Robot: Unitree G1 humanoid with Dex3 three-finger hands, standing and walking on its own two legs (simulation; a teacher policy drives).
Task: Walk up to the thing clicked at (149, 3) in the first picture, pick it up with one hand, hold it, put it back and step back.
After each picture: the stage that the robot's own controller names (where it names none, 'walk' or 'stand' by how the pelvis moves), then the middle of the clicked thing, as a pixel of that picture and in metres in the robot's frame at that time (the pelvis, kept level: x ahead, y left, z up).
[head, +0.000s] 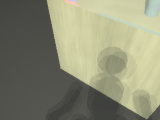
stand; (154, 4) +0.79 -0.32 +0.07
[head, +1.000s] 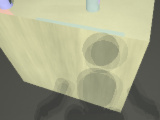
walk; out of the picture +0.74 +0.02 +0.10
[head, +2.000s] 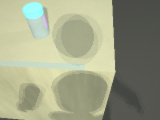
stand; (37, 21) +0.52 +0.21 +0.11
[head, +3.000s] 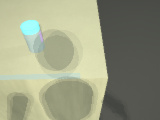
stand; (33, 37) +0.51 +0.23 +0.08
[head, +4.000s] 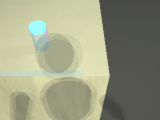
stand; (40, 36) +0.54 +0.22 +0.06
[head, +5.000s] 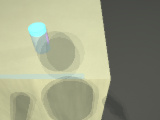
stand; (40, 38) +0.52 +0.21 +0.06
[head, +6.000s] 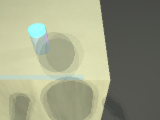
stand; (39, 39) +0.52 +0.21 +0.06
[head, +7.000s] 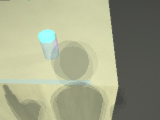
rise first; (49, 45) +0.51 +0.20 +0.07
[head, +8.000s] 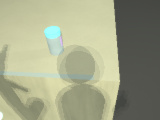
go down; (54, 41) +0.54 +0.18 +0.07
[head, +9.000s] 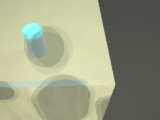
go down; (35, 41) +0.49 +0.19 +0.08
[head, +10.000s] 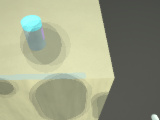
close in; (34, 33) +0.51 +0.18 +0.09
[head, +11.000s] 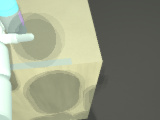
close; (11, 19) +0.53 +0.21 +0.12
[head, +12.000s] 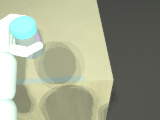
lift; (28, 39) +0.39 +0.18 +0.21
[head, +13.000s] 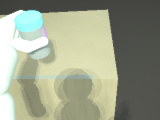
lift; (34, 36) +0.33 +0.16 +0.29
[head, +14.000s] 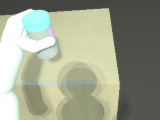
hold; (41, 36) +0.33 +0.13 +0.28
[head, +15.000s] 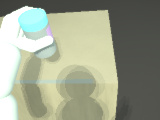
hold; (39, 35) +0.32 +0.14 +0.29
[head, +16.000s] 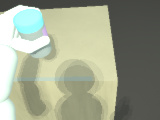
hold; (34, 35) +0.32 +0.15 +0.28
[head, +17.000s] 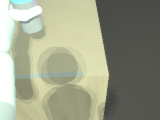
crouch; (27, 10) +0.45 +0.17 +0.27
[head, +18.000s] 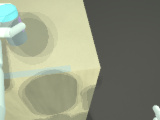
lower; (11, 26) +0.51 +0.20 +0.12
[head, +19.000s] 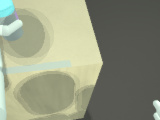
lower; (7, 20) +0.51 +0.20 +0.13
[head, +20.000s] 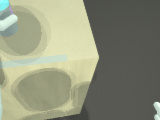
lower; (1, 15) +0.52 +0.21 +0.13
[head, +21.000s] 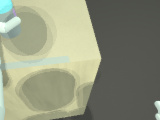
lower; (4, 17) +0.52 +0.20 +0.13
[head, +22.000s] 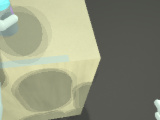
loosen; (2, 15) +0.52 +0.21 +0.13
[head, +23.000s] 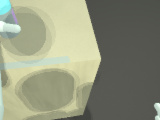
withdraw; (4, 18) +0.52 +0.21 +0.12
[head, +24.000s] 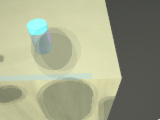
sink last; (40, 37) +0.49 +0.19 +0.10
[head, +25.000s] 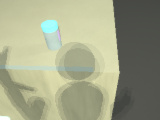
stand; (52, 35) +0.54 +0.20 +0.09
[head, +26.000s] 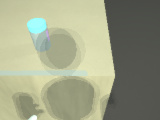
stand; (40, 35) +0.51 +0.20 +0.09
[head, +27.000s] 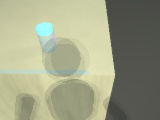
stand; (46, 38) +0.54 +0.19 +0.07
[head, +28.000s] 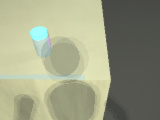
stand; (41, 42) +0.52 +0.21 +0.06
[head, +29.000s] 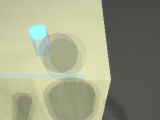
stand; (40, 41) +0.52 +0.21 +0.06
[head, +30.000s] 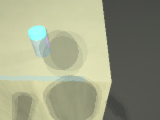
stand; (40, 42) +0.50 +0.21 +0.06
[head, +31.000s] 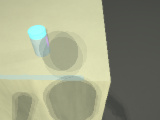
stand; (39, 41) +0.51 +0.21 +0.06
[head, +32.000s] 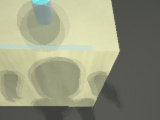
walk; (42, 7) +0.57 +0.18 +0.08
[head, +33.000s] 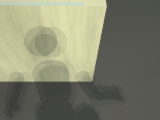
walk; out of the picture +0.80 +0.25 +0.09
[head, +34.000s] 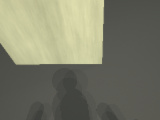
stand; out of the picture +1.13 +0.24 +0.08
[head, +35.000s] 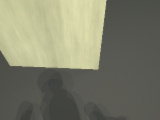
stand; out of the picture +1.12 +0.18 +0.08
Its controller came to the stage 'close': yes
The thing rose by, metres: 0.21
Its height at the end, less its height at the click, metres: +0.00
